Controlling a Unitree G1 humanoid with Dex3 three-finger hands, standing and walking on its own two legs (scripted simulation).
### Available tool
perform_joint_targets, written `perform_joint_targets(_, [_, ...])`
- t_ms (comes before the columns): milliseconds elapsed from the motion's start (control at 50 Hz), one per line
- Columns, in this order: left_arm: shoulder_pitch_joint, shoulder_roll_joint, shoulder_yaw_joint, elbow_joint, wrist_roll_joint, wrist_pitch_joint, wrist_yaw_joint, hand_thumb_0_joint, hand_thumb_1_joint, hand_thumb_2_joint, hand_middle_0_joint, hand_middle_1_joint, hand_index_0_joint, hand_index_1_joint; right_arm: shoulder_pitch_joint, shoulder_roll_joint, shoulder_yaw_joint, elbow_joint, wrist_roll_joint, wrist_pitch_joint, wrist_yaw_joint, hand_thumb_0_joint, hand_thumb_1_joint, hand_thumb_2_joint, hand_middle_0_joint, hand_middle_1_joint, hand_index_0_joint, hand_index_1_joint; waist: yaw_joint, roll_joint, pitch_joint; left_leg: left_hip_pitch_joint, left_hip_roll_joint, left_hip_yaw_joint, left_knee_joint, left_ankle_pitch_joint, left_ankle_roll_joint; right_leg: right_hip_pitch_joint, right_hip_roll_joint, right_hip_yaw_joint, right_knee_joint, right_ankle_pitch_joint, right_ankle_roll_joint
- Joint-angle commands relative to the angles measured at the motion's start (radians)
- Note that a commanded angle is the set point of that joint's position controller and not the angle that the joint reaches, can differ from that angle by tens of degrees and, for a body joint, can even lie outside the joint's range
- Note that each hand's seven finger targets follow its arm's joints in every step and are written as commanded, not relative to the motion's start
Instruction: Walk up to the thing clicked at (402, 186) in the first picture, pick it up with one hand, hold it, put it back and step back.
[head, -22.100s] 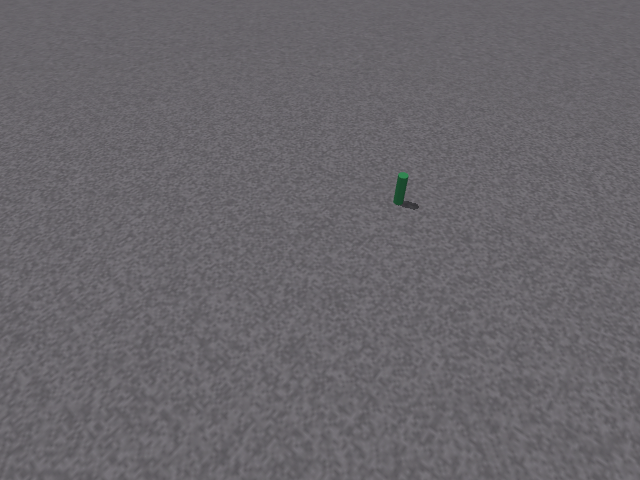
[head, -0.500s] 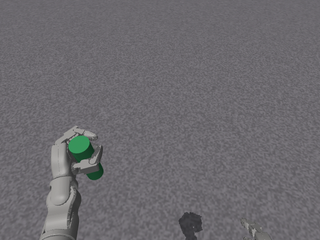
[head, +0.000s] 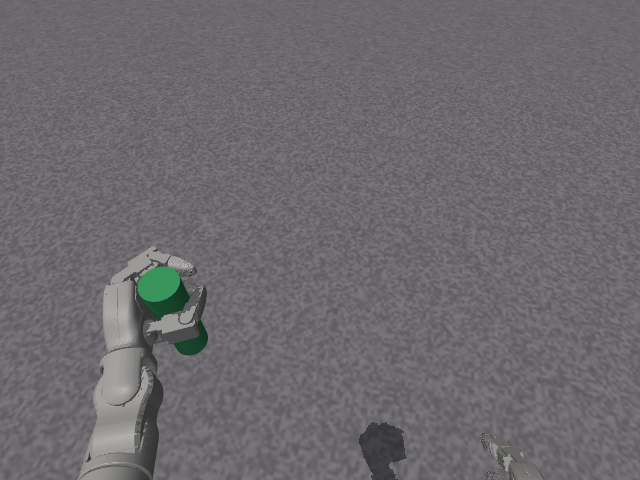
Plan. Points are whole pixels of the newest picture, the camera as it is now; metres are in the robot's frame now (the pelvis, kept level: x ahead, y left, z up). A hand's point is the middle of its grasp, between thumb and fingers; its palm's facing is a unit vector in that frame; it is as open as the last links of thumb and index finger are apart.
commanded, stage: hold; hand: left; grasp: from the side
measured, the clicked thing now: (177, 315) +0.34 +0.20 +0.02
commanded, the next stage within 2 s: crouch in 0.18 s
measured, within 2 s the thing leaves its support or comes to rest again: neither
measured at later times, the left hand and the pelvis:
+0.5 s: hand (182, 306) +0.34 +0.18 +0.04, palm faces +0.24 -0.97 +0.00, open 6.0 cm; pelvis +0.00 +0.00 +0.00, yaw +0 degrees
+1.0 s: hand (205, 345) +0.39 +0.21 -0.19, palm faces +0.28 -0.96 -0.03, open 6.0 cm; pelvis -0.04 +0.00 -0.18, yaw -2 degrees
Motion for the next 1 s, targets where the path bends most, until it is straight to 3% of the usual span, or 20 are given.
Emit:
perform_joint_targets(0, [-0.267, 0.138, 0.039, -0.238, -0.007, -0.070, 0.001, 0.000, 0.570, 1.204, -1.285, -1.342, -1.294, -1.339, -0.034, -0.136, -0.052, -0.124, 0.005, -0.039, -0.014, 0.000, -0.924, -0.907, 0.199, 0.300, 0.200, 0.300, -0.005, 0.005, -0.289, 0.109, -0.028, 0.030, -0.123, 0.251, 0.021, 0.159, 0.015, 0.001, -0.108, 0.268, -0.011])
perform_joint_targets(80, [-0.237, 0.101, 0.020, -0.212, -0.011, -0.062, 0.004, 0.000, 0.558, 1.205, -1.283, -1.346, -1.294, -1.342, -0.024, -0.136, -0.055, -0.118, 0.004, -0.041, -0.010, 0.000, -0.925, -0.907, 0.199, 0.300, 0.200, 0.300, -0.007, 0.003, -0.255, 0.104, -0.021, 0.019, -0.127, 0.265, 0.017, 0.132, 0.023, -0.012, -0.094, 0.267, -0.016])
perform_joint_targets(120, [-0.279, 0.139, 0.042, -0.259, -0.006, -0.072, 0.008, 0.000, 0.554, 1.199, -1.288, -1.343, -1.299, -1.339, -0.031, -0.136, -0.055, -0.126, 0.003, -0.039, -0.010, 0.000, -0.926, -0.907, 0.199, 0.300, 0.200, 0.300, -0.004, 0.018, -0.280, 0.105, -0.025, 0.023, -0.127, 0.245, 0.019, 0.142, 0.020, -0.005, -0.103, 0.253, -0.014])
perform_joint_targets(140, [-0.239, 0.109, 0.019, -0.230, -0.004, -0.067, 0.007, 0.000, 0.551, 1.201, -1.285, -1.342, -1.295, -1.339, -0.032, -0.132, -0.052, -0.127, 0.003, -0.040, -0.009, 0.000, -0.925, -0.907, 0.199, 0.300, 0.200, 0.300, -0.005, 0.008, -0.263, 0.107, -0.025, 0.023, -0.134, 0.239, 0.018, 0.139, 0.021, -0.007, -0.102, 0.246, -0.014])
perform_joint_targets(220, [-0.263, 0.138, 0.049, -0.264, -0.007, -0.078, 0.011, 0.000, 0.552, 1.204, -1.288, -1.350, -1.299, -1.346, -0.031, -0.132, -0.052, -0.127, 0.003, -0.039, -0.009, 0.000, -0.930, -0.908, 0.199, 0.300, 0.200, 0.300, 0.003, 0.010, -0.275, 0.095, -0.028, 0.028, -0.119, 0.257, 0.021, 0.152, 0.016, 0.000, -0.102, 0.269, -0.012])
perform_joint_targets(240, [-0.277, 0.140, 0.045, -0.293, -0.006, -0.078, 0.012, 0.000, 0.549, 1.193, -1.273, -1.333, -1.283, -1.329, -0.022, -0.131, -0.052, -0.129, 0.003, -0.036, -0.011, 0.000, -0.928, -0.908, 0.199, 0.300, 0.200, 0.300, -0.003, 0.011, -0.311, 0.119, -0.024, 0.026, -0.122, 0.276, 0.020, 0.167, 0.018, -0.001, -0.097, 0.287, -0.012])
perform_joint_targets(260, [-0.250, 0.113, 0.021, -0.257, -0.004, -0.075, 0.010, 0.000, 0.539, 1.273, -1.305, -1.389, -1.307, -1.396, -0.030, -0.131, -0.050, -0.130, 0.003, -0.036, -0.010, 0.000, -0.918, -0.913, 0.199, 0.301, 0.200, 0.301, -0.006, 0.026, -0.268, 0.110, -0.026, 0.026, -0.130, 0.256, 0.018, 0.146, 0.019, -0.004, -0.097, 0.264, -0.014])
perform_joint_targets(280, [-0.280, 0.119, 0.021, -0.279, -0.004, -0.076, 0.010, 0.000, 0.511, 1.228, -1.289, -1.348, -1.300, -1.343, -0.028, -0.133, -0.052, -0.127, 0.002, -0.034, -0.010, 0.000, -0.893, -0.903, 0.199, 0.299, 0.200, 0.299, -0.013, 0.021, -0.271, 0.110, -0.024, 0.024, -0.128, 0.249, 0.019, 0.141, 0.018, -0.004, -0.100, 0.260, -0.013])
perform_joint_targets(320, [-0.220, 0.105, 0.026, -0.186, -0.002, -0.066, 0.010, 0.000, 0.489, 1.206, -1.294, -1.332, -1.307, -1.326, -0.027, -0.137, -0.055, -0.120, 0.003, -0.036, -0.008, 0.000, -0.876, -0.900, 0.199, 0.299, 0.200, 0.299, -0.014, -0.004, -0.223, 0.088, -0.019, 0.017, -0.130, 0.250, 0.018, 0.118, 0.022, -0.011, -0.090, 0.252, -0.016])
perform_joint_targets(380, [-0.254, 0.077, 0.016, -0.172, -0.007, -0.079, 0.015, 0.000, 0.479, 1.213, -1.312, -1.350, -1.326, -1.342, -0.015, -0.134, -0.056, -0.118, -0.004, -0.035, -0.004, 0.000, -0.871, -0.898, 0.199, 0.299, 0.199, 0.299, -0.024, -0.012, -0.234, 0.072, -0.019, 0.016, -0.113, 0.246, 0.019, 0.100, 0.022, -0.012, -0.080, 0.249, -0.016])
perform_joint_targets(400, [-0.248, 0.092, 0.037, -0.164, -0.007, -0.089, 0.019, 0.000, 0.478, 1.223, -1.304, -1.353, -1.319, -1.345, -0.015, -0.136, -0.060, -0.113, -0.005, -0.036, -0.002, 0.000, -0.869, -0.898, 0.199, 0.299, 0.200, 0.299, -0.015, -0.020, -0.239, 0.053, -0.021, 0.018, -0.101, 0.239, 0.022, 0.097, 0.018, -0.009, -0.077, 0.249, -0.014])
perform_joint_targets(460, [-0.270, 0.090, 0.036, -0.095, 0.006, -0.117, 0.016, 0.000, 0.500, 1.231, -1.306, -1.362, -1.323, -1.353, -0.014, -0.139, -0.066, -0.105, -0.011, -0.036, 0.004, 0.000, -0.865, -0.896, 0.199, 0.299, 0.199, 0.299, -0.030, -0.031, -0.217, 0.007, -0.023, 0.022, -0.070, 0.216, 0.026, 0.037, 0.013, -0.003, -0.053, 0.238, -0.013])
perform_joint_targets(540, [-0.335, 0.115, 0.073, 0.028, 0.021, -0.190, 0.009, 0.000, 0.509, 1.217, -1.291, -1.346, -1.307, -1.337, 0.000, -0.146, -0.076, -0.081, -0.022, -0.042, 0.021, 0.000, -0.866, -0.896, 0.199, 0.299, 0.200, 0.299, -0.038, -0.010, -0.230, -0.093, -0.023, 0.013, 0.005, 0.165, 0.022, -0.074, 0.012, -0.001, 0.037, 0.182, -0.022])
perform_joint_targets(640, [-0.430, 0.166, 0.131, 0.185, 0.021, -0.330, -0.005, 0.000, 0.467, 1.215, -1.299, -1.361, -1.315, -1.353, 0.009, -0.151, -0.073, -0.083, -0.038, -0.046, 0.043, 0.000, -0.871, -0.896, 0.199, 0.299, 0.199, 0.299, -0.045, -0.020, -0.330, -0.302, -0.031, 0.013, 0.187, 0.079, 0.027, -0.248, 0.009, 0.011, 0.206, 0.103, -0.025])
perform_joint_targets(660, [-0.467, 0.163, 0.116, 0.192, 0.025, -0.361, -0.010, 0.000, 0.466, 1.220, -1.295, -1.361, -1.309, -1.353, 0.007, -0.151, -0.071, -0.082, -0.043, -0.046, 0.050, 0.000, -0.875, -0.897, 0.199, 0.299, 0.199, 0.299, -0.049, 0.021, -0.372, -0.338, -0.035, 0.012, 0.233, 0.055, 0.026, -0.309, 0.008, 0.015, 0.248, 0.076, -0.028])
perform_joint_targets(720, [-0.557, 0.213, 0.143, 0.236, 0.026, -0.430, -0.016, 0.000, 0.432, 1.212, -1.282, -1.345, -1.293, -1.343, 0.020, -0.163, -0.066, -0.081, -0.049, -0.045, 0.059, 0.000, -0.869, -0.896, 0.199, 0.299, 0.199, 0.299, -0.053, 0.054, -0.498, -0.431, -0.036, 0.006, 0.350, 0.034, 0.028, -0.421, 0.008, 0.024, 0.357, 0.044, -0.032])
perform_joint_targets(820, [-0.659, 0.284, 0.194, 0.328, 0.021, -0.478, -0.024, 0.000, 0.409, 1.216, -1.267, -1.329, -1.270, -1.333, 0.038, -0.196, -0.060, -0.064, -0.059, -0.028, 0.069, 0.000, -0.878, -0.899, 0.198, 0.299, 0.199, 0.299, -0.062, 0.080, -0.635, -0.564, -0.037, -0.005, 0.502, 0.073, 0.027, -0.560, 0.014, 0.017, 0.517, 0.057, -0.038])
perform_joint_targets(860, [-0.674, 0.287, 0.202, 0.376, 0.016, -0.483, -0.029, 0.000, 0.423, 1.221, -1.279, -1.340, -1.282, -1.344, 0.030, -0.203, -0.062, -0.062, -0.060, -0.021, 0.072, 0.000, -0.885, -0.901, 0.198, 0.299, 0.199, 0.299, -0.067, 0.056, -0.646, -0.634, -0.036, -0.006, 0.547, 0.035, 0.030, -0.602, 0.014, 0.024, 0.555, 0.023, -0.036])
perform_joint_targets(960, [-0.732, 0.350, 0.265, 0.445, 0.030, -0.492, -0.047, 0.000, 0.474, 1.262, -1.298, -1.367, -1.301, -1.371, 0.059, -0.225, -0.061, -0.041, -0.073, -0.001, 0.085, 0.000, -0.901, -0.906, 0.199, 0.299, 0.199, 0.299, -0.083, 0.057, -0.727, -0.755, -0.037, -0.013, 0.683, 0.072, 0.036, -0.704, 0.017, 0.013, 0.687, 0.058, -0.036])
perform_joint_targets(980, [-0.758, 0.388, 0.284, 0.450, 0.035, -0.495, -0.050, 0.000, 0.487, 1.274, -1.305, -1.379, -1.308, -1.383, 0.064, -0.230, -0.058, -0.033, -0.075, 0.003, 0.087, 0.000, -0.902, -0.906, 0.199, 0.299, 0.199, 0.299, -0.082, 0.066, -0.751, -0.778, -0.036, -0.010, 0.717, 0.085, 0.038, -0.723, 0.017, 0.016, 0.716, 0.070, -0.036])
